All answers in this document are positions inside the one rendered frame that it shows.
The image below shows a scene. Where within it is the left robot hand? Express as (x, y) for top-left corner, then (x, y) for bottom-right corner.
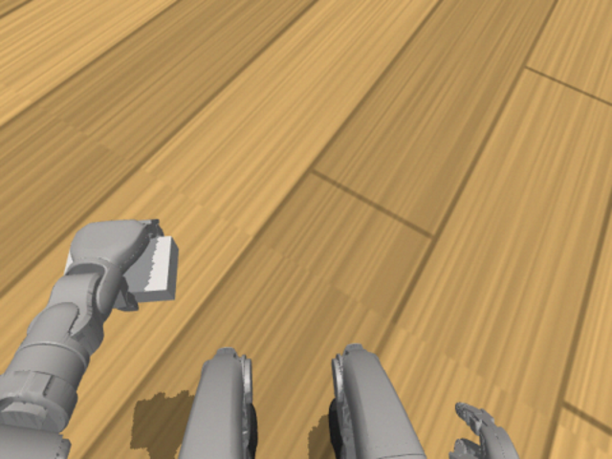
(70, 219), (164, 312)

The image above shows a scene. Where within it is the left robot arm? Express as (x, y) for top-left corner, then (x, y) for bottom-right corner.
(0, 257), (123, 459)

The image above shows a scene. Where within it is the small box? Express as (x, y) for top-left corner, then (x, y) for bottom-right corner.
(64, 236), (179, 303)

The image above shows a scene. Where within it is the right robot hand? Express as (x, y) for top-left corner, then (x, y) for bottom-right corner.
(448, 403), (520, 459)

